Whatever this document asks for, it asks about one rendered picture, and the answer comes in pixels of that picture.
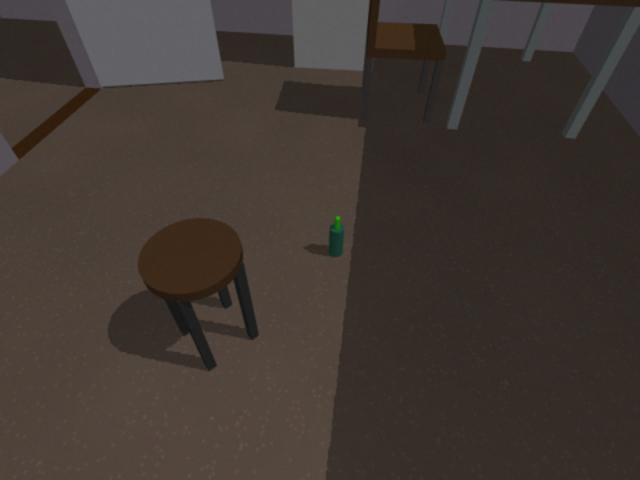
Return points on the chair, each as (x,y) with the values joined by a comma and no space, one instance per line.
(403,41)

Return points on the bottle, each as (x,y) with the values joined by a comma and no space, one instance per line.
(336,238)

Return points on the table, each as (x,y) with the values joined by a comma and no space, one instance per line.
(609,60)

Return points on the stool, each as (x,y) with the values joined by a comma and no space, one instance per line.
(193,259)

